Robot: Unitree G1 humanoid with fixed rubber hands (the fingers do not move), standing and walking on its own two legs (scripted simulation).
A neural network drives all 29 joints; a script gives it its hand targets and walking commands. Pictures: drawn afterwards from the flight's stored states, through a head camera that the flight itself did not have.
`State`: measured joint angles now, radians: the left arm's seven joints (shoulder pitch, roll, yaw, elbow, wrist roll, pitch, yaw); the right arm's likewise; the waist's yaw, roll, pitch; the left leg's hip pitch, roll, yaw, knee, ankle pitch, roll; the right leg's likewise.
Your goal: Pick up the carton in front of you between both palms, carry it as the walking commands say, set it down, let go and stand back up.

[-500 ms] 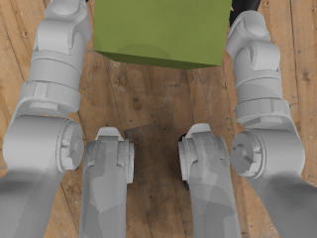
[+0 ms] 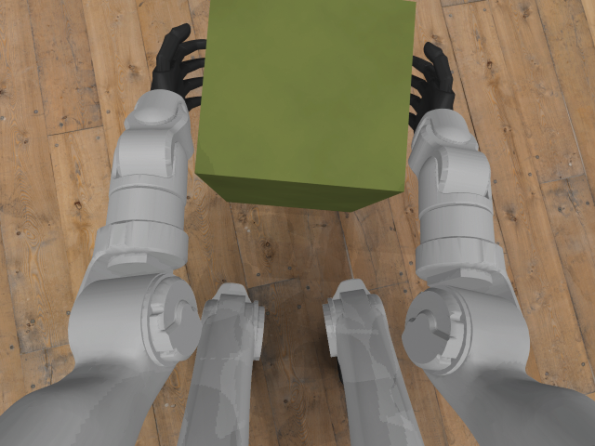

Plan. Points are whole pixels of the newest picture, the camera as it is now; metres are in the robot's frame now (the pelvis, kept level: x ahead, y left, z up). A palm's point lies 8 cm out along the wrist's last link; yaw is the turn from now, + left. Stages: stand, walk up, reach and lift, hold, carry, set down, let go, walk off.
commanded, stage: reach and lift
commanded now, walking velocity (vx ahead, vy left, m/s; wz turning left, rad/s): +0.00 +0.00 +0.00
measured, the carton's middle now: (299, 124) +0.52 -0.01 -0.13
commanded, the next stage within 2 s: none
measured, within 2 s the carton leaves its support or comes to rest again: neither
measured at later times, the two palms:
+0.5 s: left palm (95, 72) +0.47 +0.14 +0.10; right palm (523, 88) +0.46 -0.16 +0.10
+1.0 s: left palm out of the picture +0.41 +0.15 +0.24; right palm out of the picture +0.41 -0.15 +0.25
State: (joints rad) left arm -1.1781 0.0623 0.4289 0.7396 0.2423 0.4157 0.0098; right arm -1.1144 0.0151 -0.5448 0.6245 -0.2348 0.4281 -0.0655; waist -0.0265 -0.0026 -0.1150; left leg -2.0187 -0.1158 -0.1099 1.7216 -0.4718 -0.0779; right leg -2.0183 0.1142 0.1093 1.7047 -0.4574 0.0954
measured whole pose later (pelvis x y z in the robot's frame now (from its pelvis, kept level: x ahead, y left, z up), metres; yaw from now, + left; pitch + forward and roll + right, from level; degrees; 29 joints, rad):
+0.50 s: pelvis +0.05 +0.00 +0.14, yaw +0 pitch +32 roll +0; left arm -0.71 -0.07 0.38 0.66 0.22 0.36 0.03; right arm -0.69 0.09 -0.44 0.61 -0.20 0.36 -0.06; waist -0.02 0.00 -0.23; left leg -1.39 -0.10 -0.13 1.30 -0.47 -0.05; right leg -1.39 0.09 0.13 1.28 -0.46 0.06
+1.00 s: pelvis +0.10 +0.00 +0.25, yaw +0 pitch +11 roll +0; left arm -0.31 -0.14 0.28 0.49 0.21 0.42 0.03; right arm -0.31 0.15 -0.30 0.48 -0.21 0.42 -0.05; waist 0.00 0.00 -0.15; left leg -0.54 -0.05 -0.15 0.67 -0.31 -0.03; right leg -0.55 0.06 0.15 0.67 -0.30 0.03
